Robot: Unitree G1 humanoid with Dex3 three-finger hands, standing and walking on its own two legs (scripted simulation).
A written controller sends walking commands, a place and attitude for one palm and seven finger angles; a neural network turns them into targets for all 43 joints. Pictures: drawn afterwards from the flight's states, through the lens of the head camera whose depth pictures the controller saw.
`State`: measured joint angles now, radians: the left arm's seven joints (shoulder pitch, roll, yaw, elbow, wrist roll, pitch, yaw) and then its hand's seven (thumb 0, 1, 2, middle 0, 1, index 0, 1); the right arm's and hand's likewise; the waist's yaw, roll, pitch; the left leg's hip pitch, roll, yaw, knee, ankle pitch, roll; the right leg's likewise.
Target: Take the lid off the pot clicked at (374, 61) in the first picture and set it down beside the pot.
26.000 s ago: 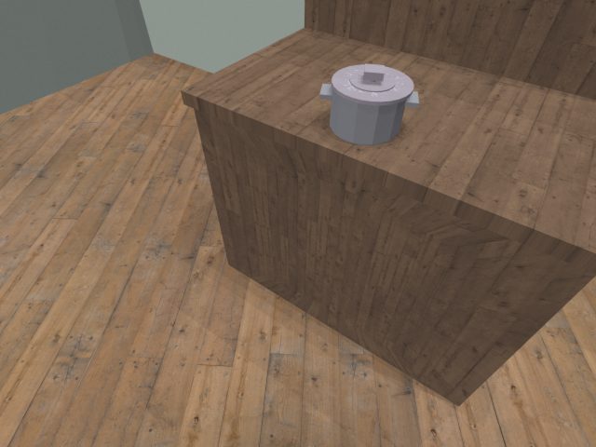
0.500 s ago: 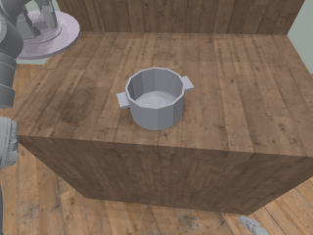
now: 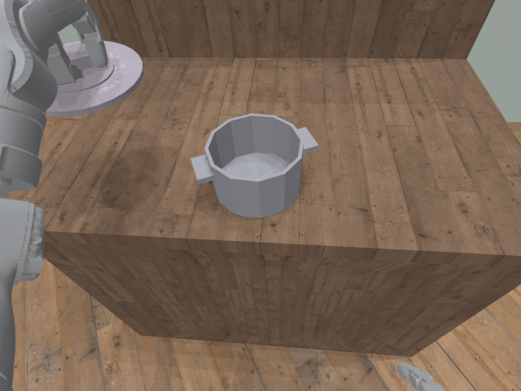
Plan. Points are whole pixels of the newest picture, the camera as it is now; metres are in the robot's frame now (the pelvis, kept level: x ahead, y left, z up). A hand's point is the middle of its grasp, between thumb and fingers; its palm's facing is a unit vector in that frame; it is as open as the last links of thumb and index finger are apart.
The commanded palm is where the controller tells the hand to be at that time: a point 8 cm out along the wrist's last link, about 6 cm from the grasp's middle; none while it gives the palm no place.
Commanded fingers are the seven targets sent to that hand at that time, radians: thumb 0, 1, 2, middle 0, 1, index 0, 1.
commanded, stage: lower the lid onto the table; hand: left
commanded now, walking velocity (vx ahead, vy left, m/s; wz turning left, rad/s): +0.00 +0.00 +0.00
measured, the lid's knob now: (72, 58) +0.49 +0.25 +0.27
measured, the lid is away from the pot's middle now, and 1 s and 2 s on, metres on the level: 0.24 0.23 0.23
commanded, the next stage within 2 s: none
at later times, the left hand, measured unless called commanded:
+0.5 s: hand (78, 90) +0.45 +0.24 +0.25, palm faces -0.21 -0.03 -0.98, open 6.3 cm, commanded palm +0.43 +0.24 +0.32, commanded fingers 0.00 0.54 1.18 -0.91 -0.85 -1.05 -0.95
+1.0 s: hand (96, 112) +0.45 +0.23 +0.21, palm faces -0.28 -0.03 -0.96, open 6.3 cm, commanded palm +0.44 +0.24 +0.28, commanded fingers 0.00 0.54 1.18 -0.91 -0.85 -1.05 -0.95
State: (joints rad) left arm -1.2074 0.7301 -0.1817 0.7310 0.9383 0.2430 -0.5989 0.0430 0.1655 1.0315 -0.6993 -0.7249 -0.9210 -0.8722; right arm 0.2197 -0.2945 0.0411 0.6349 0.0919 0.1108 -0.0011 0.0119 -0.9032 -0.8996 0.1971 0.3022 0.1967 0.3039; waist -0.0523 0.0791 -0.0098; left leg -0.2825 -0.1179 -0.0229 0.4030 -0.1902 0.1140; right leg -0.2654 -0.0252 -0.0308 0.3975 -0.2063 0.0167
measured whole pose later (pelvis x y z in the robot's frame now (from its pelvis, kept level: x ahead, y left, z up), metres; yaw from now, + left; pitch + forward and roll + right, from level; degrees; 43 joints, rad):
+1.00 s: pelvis +0.00 -0.01 +0.00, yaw +0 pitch +3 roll -1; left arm -1.04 0.69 -0.17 0.72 0.90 0.14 -0.56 0.04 0.17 1.03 -0.69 -0.72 -0.92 -0.87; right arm 0.23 -0.30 0.03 0.63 0.09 0.12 0.00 0.01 -0.90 -0.90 0.20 0.30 0.20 0.30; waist -0.06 0.07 0.02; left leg -0.28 -0.11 -0.04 0.42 -0.20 0.10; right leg -0.25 -0.01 -0.04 0.39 -0.20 0.01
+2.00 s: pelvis +0.01 +0.00 +0.00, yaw +1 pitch +6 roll -2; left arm -0.96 0.64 -0.17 0.82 0.90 0.05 -0.50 0.03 0.18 1.03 -0.69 -0.72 -0.92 -0.88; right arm 0.26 -0.29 0.01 0.65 0.07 0.13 0.00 0.01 -0.90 -0.90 0.20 0.30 0.20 0.30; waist -0.08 0.06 0.00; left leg -0.32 -0.11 -0.04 0.45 -0.22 0.11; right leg -0.27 -0.02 -0.05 0.40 -0.22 0.01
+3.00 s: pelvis +0.01 +0.00 -0.01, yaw +0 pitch +10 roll -2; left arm -1.03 0.66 -0.17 1.10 0.92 -0.07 -0.40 0.00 0.15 1.00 -0.69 -0.78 -0.96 -0.90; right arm 0.31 -0.30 0.01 0.67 0.08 0.19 -0.01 0.01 -0.90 -0.90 0.20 0.30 0.20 0.30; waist -0.10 0.06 -0.05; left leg -0.44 -0.10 -0.03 0.56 -0.28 0.11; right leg -0.40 0.00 -0.03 0.50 -0.26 0.01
